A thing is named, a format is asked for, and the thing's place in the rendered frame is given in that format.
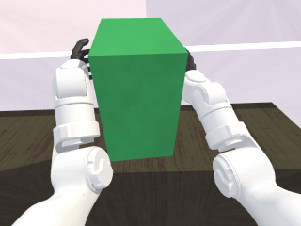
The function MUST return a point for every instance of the right robot upper arm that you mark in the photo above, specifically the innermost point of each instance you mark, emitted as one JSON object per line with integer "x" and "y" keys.
{"x": 246, "y": 175}

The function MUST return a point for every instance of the robot right hand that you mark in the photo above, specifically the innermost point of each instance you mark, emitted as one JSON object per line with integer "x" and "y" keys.
{"x": 190, "y": 65}

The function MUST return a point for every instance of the pedestal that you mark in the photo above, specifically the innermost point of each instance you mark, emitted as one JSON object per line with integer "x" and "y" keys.
{"x": 175, "y": 190}

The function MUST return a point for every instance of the left robot upper arm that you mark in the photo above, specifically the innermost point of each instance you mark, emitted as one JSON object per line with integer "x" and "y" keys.
{"x": 78, "y": 178}

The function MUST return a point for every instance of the right robot forearm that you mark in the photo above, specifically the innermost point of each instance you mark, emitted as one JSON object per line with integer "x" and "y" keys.
{"x": 223, "y": 129}

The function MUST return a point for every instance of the carton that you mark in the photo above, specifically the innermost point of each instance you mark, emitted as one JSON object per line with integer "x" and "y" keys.
{"x": 138, "y": 68}

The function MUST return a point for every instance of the left robot forearm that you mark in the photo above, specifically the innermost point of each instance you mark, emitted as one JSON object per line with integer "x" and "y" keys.
{"x": 74, "y": 108}

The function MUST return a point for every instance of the robot left hand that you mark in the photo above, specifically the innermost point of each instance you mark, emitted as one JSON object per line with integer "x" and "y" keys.
{"x": 78, "y": 53}

